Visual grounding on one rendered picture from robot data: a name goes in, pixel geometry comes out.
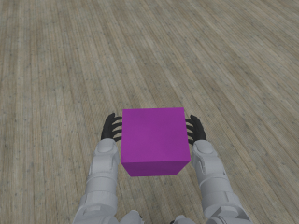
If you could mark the robot right shin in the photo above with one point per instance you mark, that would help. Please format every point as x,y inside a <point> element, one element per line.
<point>179,217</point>

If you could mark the right robot forearm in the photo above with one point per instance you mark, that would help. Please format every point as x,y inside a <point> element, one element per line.
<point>218,198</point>

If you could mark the carton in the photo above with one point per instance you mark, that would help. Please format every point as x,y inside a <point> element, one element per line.
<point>154,141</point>

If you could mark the left robot hand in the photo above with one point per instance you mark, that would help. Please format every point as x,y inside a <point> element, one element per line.
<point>108,128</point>

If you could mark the robot left upper arm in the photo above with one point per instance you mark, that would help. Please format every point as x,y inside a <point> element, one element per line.
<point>102,219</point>

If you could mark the right robot hand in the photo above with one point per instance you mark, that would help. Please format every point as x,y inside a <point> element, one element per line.
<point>197,129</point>

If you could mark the left robot thigh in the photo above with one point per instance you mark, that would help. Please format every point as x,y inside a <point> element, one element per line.
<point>131,219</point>

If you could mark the left robot forearm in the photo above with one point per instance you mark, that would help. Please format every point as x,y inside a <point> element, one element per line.
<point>100,192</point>

